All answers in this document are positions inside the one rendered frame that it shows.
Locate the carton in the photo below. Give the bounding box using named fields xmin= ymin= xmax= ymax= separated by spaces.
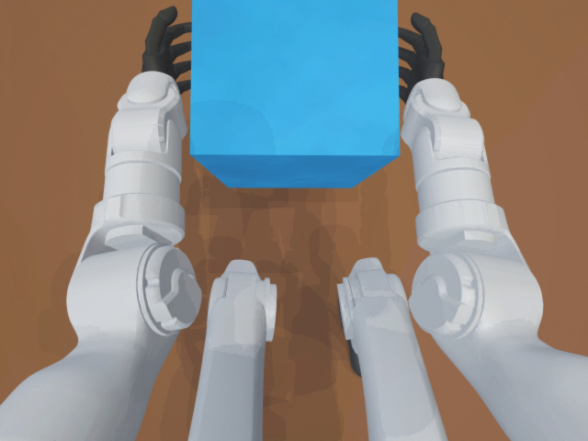
xmin=190 ymin=0 xmax=400 ymax=188

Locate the left robot forearm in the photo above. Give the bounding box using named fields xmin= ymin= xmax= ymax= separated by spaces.
xmin=66 ymin=71 xmax=187 ymax=321

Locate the left robot upper arm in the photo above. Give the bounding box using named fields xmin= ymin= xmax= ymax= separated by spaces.
xmin=0 ymin=243 xmax=202 ymax=441

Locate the left robot thigh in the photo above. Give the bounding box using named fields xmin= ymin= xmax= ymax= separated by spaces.
xmin=188 ymin=271 xmax=277 ymax=441

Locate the left robot shin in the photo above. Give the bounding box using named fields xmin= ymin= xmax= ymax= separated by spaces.
xmin=207 ymin=260 xmax=262 ymax=325

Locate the right robot hand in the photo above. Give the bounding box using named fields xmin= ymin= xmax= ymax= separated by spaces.
xmin=398 ymin=12 xmax=445 ymax=105

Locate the left robot hand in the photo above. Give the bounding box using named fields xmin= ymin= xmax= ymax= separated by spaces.
xmin=141 ymin=6 xmax=192 ymax=95

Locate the right robot forearm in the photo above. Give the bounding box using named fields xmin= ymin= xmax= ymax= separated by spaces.
xmin=401 ymin=78 xmax=530 ymax=270

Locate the right robot upper arm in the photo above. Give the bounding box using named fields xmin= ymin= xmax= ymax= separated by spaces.
xmin=408 ymin=248 xmax=588 ymax=441

